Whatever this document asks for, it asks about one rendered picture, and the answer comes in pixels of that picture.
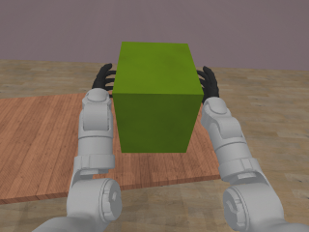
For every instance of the robot right upper arm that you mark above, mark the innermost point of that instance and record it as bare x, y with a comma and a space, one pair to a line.
256, 208

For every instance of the robot left upper arm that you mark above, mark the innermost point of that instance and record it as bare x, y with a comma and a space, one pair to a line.
92, 205

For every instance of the robot left hand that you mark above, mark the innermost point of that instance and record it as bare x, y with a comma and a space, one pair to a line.
101, 79

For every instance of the right robot forearm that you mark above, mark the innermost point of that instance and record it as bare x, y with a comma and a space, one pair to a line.
236, 164

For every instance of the carton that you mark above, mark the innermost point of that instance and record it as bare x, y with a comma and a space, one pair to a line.
157, 95

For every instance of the left robot forearm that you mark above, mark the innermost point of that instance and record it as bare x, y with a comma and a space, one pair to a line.
95, 137

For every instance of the table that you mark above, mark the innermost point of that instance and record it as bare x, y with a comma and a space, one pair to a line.
39, 141

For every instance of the robot right hand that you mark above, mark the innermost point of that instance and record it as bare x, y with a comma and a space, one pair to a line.
210, 88

